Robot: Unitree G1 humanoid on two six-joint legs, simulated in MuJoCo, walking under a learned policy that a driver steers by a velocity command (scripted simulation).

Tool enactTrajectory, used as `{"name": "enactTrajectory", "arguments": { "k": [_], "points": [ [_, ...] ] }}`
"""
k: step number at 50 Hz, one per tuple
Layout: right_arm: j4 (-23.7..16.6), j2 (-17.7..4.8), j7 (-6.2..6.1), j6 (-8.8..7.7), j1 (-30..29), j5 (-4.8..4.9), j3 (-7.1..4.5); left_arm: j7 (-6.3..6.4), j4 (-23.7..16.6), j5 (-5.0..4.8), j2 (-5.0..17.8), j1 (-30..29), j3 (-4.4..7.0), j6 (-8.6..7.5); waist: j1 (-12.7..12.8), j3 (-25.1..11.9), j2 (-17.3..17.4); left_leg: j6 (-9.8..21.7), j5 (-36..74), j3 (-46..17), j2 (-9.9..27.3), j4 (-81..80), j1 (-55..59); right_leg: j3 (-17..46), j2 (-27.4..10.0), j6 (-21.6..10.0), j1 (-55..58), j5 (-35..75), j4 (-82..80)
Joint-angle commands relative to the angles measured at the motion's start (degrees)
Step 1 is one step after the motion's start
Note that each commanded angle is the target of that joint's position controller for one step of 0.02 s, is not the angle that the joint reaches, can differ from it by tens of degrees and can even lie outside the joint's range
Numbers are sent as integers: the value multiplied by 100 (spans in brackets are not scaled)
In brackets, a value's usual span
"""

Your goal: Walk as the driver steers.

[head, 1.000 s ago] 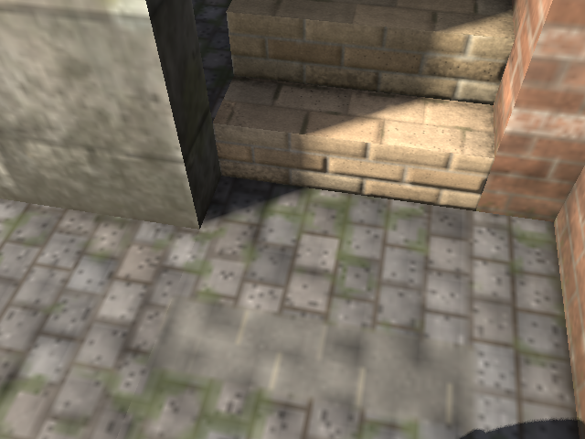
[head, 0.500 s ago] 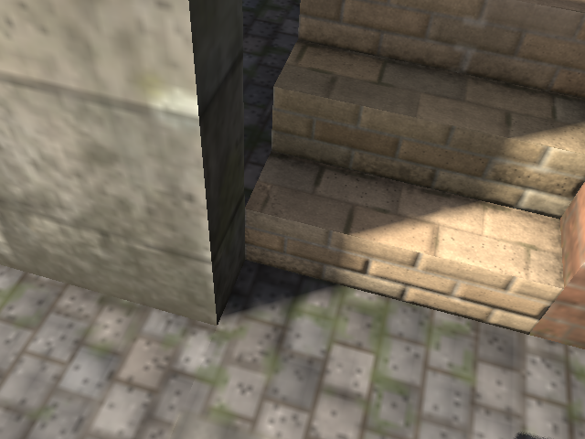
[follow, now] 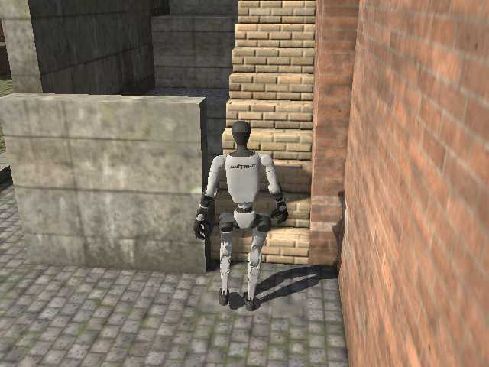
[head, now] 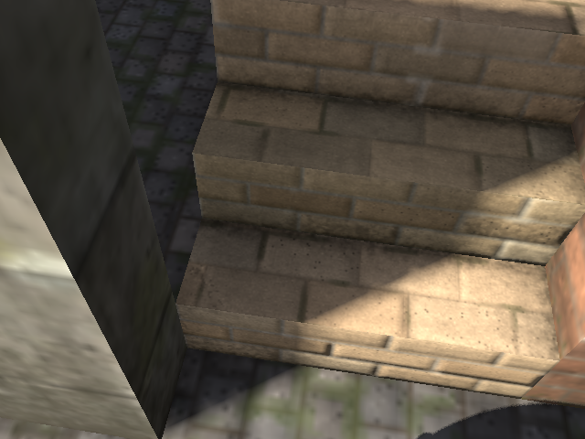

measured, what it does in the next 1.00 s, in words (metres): walks ahead, turning right: left foot, then right foot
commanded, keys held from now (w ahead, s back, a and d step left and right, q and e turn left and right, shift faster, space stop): w+e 0.54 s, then e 0.12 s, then no key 0.10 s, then q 0.24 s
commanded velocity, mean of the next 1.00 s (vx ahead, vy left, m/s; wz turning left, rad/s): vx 0.34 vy -0.03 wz -0.42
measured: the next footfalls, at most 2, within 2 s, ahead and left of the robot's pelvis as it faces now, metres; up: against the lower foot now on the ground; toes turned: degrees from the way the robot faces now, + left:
left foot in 0.16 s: +0.22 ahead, +0.13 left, +0.00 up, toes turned -7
right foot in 0.50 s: +0.34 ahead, -0.16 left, +0.00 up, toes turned -18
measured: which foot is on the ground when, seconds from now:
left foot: up 0.00-0.14, down 0.16-0.50, up 0.52-0.88, down 0.90-1.00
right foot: down 0.00-0.18, up 0.20-0.48, down 0.50-1.00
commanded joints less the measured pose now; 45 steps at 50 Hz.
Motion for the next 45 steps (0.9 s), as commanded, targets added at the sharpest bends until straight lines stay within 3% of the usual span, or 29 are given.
{"name": "enactTrajectory", "arguments": {
  "k": [1, 5, 7, 8, 9, 10, 11, 12, 13, 15, 16, 17, 21, 23, 24, 25, 26, 27, 29, 31, 32, 35, 37, 38, 40, 41, 42, 44, 45],
  "points": [
    [-109, -509, -94, -1, 356, 118, -93, -22, -533, 73, 762, -350, 177, -162, -265, -486, -251, -103, 723, 321, -125, -1275, 1260, 1587, -1508, -919, -922, 1334, -1006],
    [-56, -656, -167, -7, 192, 204, -86, -148, -601, 29, 756, -220, 222, -190, -117, -638, -124, -180, 1377, 243, -337, -2211, 1699, 1936, -1340, -422, -542, 344, -495],
    [-187, -861, -211, -58, 190, 73, -143, -86, -513, -45, 795, -46, 244, -256, -277, -497, -50, -115, 1352, 13, -318, -2990, 1825, 2300, -1335, -320, -308, -46, -169],
    [-99, -1034, -247, -142, 706, 5, -201, -43, -577, -107, 723, -226, 213, -315, -651, -648, 202, 90, 1194, -351, -43, -3675, 2650, 2116, -1099, -94, -680, 125, 541],
    [-34, -1544, -311, -202, 1421, -88, -349, -13, -777, -243, 284, -323, 78, -433, -961, -1246, 1069, 522, 8, -1649, 1238, -4271, 3837, 1383, -711, 224, -1332, -38, 1898],
    [36, -1941, -343, -142, 1457, -113, -544, -34, -894, -273, 200, -214, 25, -476, -819, -1173, 2077, 1232, -359, -3625, 2204, -4897, 4462, 500, -115, 345, -2684, -2234, 2841],
    [-70, -1589, -305, -133, 971, -54, -522, 14, -778, -56, 455, -88, 45, -359, -512, -795, 1434, 1415, 228, -3543, 2327, -4500, 4097, 396, -817, 401, -2952, -2226, 3714],
    [-146, -1152, -246, -150, 888, -8, -438, 9, -717, 27, 507, -263, 68, -299, -582, -641, 601, 1404, 605, -2928, 2072, -4382, 3856, 382, -998, 452, -2944, -1917, 4079],
    [-156, -977, -218, -164, 786, -20, -392, -8, -766, 40, 389, -412, 54, -248, -525, -491, 302, 1256, 1132, -2300, 1853, -4434, 3609, 336, -1146, 517, -2905, -1621, 4164],
    [-89, -928, -166, -217, 726, -33, -357, -107, -872, 41, 191, -615, 9, -143, -449, -253, 515, 931, 2404, -1173, 1452, -4518, 3186, 103, -1255, 689, -2706, -1357, 3926],
    [63, -881, -93, -205, 730, 29, -331, -148, -1102, -2, -117, -711, -117, -189, -316, -250, 919, 843, 2254, -513, 1005, -4755, 2809, -178, -1262, 721, -2183, -1400, 3338],
    [-2, -1031, -75, -209, 480, 31, -367, -222, -1129, -54, -154, -655, -137, -164, -220, -184, 1109, 742, 2444, -50, 789, -4812, 2346, -345, -1191, 781, -1557, -1253, 2819],
    [110, -1370, 160, -348, 344, 67, -548, -301, -1346, 89, 49, -939, -116, -142, -184, -514, 841, 615, 3930, 574, 697, -4264, 2430, -751, -994, 657, -491, -404, 1215],
    [146, -1343, 190, -303, 348, 207, -558, -210, -1105, 172, 57, -264, -78, -227, 157, -973, 549, 440, 4799, 1005, 441, -2982, 2374, -893, -700, 466, 339, -88, 748],
    [126, -1129, 171, -238, 433, 297, -473, -156, -941, 271, 177, 239, -36, -328, 335, -1363, 182, 367, 4758, 1152, 334, -1689, 2012, -727, -606, 272, 1087, -16, 405],
    [36, -595, 155, -194, 415, 100, -274, -90, -971, 343, 544, 445, 43, -374, 398, -1417, -657, 151, 1692, 1143, 75, -459, 770, 748, -1620, -2, 1768, 273, -16],
    [-302, -446, 100, -164, 616, 60, -177, 5, -1158, 290, 1601, 568, 278, -375, 287, -1678, -2033, -22, -738, 842, -815, 900, -768, 3477, -3123, -940, 2443, 1682, -638],
    [-28, -984, 99, -107, 570, -47, -247, 91, -1122, 114, 1303, 477, 301, -328, 384, -2041, -1092, 74, -228, -105, -247, 1081, -618, 3154, -3113, -1091, 2510, 735, -664],
    [196, -1050, 30, -146, 444, 102, -244, 187, -1121, 76, 663, -235, 136, -321, 15, -820, -424, 15, 649, -15, 32, 615, -270, 1984, -2485, -741, 1373, 2824, -503],
    [268, -843, -16, -115, 599, 65, -185, 229, -1076, 96, 545, -424, 76, -313, -168, -776, -289, -111, 546, 82, -83, -42, 206, 1306, -2210, -465, 1124, 4721, -130],
    [238, -758, -21, -59, 434, 71, -147, 228, -1009, 126, 491, -243, 64, -314, -37, -961, -347, -143, 482, 208, -263, -130, 258, 1240, -2169, -391, 1324, 5425, 24],
    [147, -681, -49, 36, 231, 135, -109, 267, -836, 16, 561, -102, 117, -320, -8, -1139, -493, -193, 781, 179, -372, -827, 402, 1160, -2126, -271, 1390, 5443, 179],
    [408, -612, -159, 254, 594, 149, -105, 311, -925, 121, 504, -145, 125, -340, 85, -1142, -712, -199, 989, 296, -557, -919, 614, 1220, -2227, -76, 1214, 5664, 312],
    [325, -544, -221, 313, 443, 169, -86, 286, -804, 95, 327, -183, 69, -301, 30, -1173, -857, -201, 976, 329, -520, -960, 1004, 999, -2076, -35, 875, 5559, 397],
    [364, -505, -319, 418, 401, 139, -101, 303, -796, 93, -90, -524, -100, -340, -124, -1212, -565, -123, 1312, 178, -358, -1130, 1776, 1218, -2300, 21, 184, 5037, 289],
    [406, -412, -376, 491, 584, 112, -106, 331, -754, 67, -222, -686, -178, -362, -289, -1155, -708, -86, 1312, 85, -265, -1343, 2032, 1423, -2417, 6, -21, 4541, 248],
    [525, -323, -375, 511, 677, 219, -81, 356, -707, -2, -337, -885, -203, -292, -314, -897, -744, -56, 1269, 130, -189, -2011, 2193, 1404, -2386, 138, -51, 3924, 95],
    [653, -111, -344, 426, 605, 213, -35, 403, -477, -56, -288, -570, -245, -186, -216, -439, -614, 37, 2027, 159, -237, -3821, 2679, 1294, -2068, 463, -61, 2196, 44],
    [572, -323, -318, 333, 295, 141, -61, 365, -328, -43, -208, -134, -215, -177, 7, -255, -171, 109, 2625, -287, 4, -4414, 2713, 1133, -1841, 674, 44, 1245, 238]
  ]
}}
Velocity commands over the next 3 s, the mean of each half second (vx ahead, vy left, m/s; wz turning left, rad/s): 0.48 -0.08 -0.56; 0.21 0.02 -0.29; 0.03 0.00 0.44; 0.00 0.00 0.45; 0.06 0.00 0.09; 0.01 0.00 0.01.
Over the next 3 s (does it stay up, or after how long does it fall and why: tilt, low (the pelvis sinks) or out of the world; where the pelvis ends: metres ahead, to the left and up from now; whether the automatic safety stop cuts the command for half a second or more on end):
stays up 0.19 -0.10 0.00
